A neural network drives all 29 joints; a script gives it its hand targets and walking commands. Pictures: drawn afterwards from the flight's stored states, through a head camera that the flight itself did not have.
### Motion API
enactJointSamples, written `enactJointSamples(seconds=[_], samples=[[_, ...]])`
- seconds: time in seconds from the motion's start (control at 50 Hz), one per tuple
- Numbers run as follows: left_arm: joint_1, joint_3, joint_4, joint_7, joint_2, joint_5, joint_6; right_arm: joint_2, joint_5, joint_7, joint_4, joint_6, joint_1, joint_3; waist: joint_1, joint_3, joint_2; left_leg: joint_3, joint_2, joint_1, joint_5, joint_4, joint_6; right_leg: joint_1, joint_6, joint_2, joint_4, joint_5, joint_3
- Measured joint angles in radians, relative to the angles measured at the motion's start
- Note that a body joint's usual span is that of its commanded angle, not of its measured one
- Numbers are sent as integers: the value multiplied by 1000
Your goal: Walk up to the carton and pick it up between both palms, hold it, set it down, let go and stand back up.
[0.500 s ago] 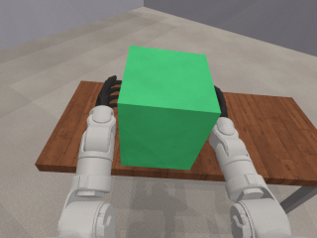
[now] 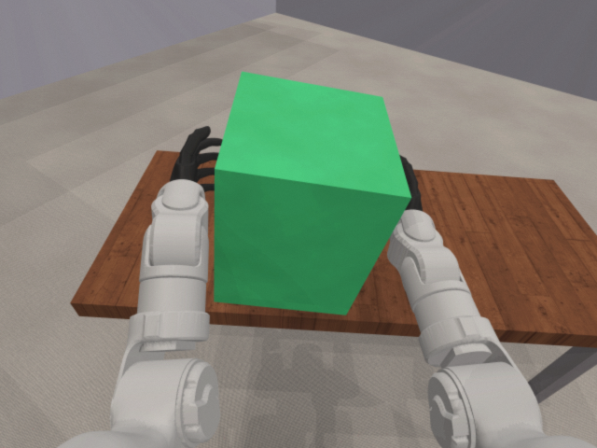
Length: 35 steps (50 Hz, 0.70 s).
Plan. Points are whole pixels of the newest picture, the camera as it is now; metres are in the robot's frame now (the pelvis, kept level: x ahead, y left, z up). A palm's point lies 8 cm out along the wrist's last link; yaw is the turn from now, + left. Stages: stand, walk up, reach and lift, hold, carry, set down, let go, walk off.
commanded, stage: reach and lift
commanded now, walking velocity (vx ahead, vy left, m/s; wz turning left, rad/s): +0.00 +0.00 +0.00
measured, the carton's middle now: (297, 200) +0.41 -0.01 +0.13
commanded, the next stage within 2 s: hold in 1.04 s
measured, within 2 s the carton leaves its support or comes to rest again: neither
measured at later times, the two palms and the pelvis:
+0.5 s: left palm (181, 186) +0.38 +0.14 +0.18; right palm (403, 201) +0.37 -0.15 +0.16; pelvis +0.01 +0.00 +0.00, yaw +0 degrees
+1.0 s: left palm (174, 172) +0.37 +0.15 +0.21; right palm (409, 181) +0.37 -0.15 +0.20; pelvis +0.00 +0.00 +0.00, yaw +0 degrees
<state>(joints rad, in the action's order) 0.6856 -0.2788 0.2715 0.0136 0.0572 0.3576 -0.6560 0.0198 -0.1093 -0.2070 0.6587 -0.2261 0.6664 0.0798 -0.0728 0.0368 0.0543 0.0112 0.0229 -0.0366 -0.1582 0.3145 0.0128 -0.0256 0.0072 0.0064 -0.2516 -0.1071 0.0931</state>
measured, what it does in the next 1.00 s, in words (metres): stands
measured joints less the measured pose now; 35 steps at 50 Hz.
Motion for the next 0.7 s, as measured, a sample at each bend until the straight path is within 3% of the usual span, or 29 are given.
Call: enactJointSamples(seconds=[0.1,0.24,0.38,0.5,0.62,0.7], samples=[[-27,32,-36,-3,-20,-25,18,16,-34,-22,-61,-13,-9,-35,-14,-2,-16,13,6,5,-29,37,2,30,-1,-8,9,-6,10],[-11,-25,-11,26,-5,16,-26,0,-26,-13,2,-51,36,-15,-19,10,10,10,-2,41,-21,7,-1,49,-3,0,2,-18,5],[-91,59,-145,-5,-20,-25,-23,38,-91,-38,-131,-41,-28,-88,-32,2,-9,21,5,23,-51,54,2,59,-4,-10,12,-20,11],[-47,-12,-106,25,18,34,-78,26,-77,-18,-64,-85,8,-65,-20,33,-2,5,-3,68,-36,18,-6,78,-7,-2,3,-24,-6],[-88,61,-208,-15,-19,-37,-82,55,-116,-50,-177,-70,-34,-120,-17,-1,-18,16,4,10,-43,53,0,38,-4,-9,-2,-18,0],[-22,4,-122,7,-5,11,-90,31,-82,-26,-90,-105,42,-58,-10,20,-21,9,3,46,-41,45,-5,64,-4,-9,-8,-20,-8]])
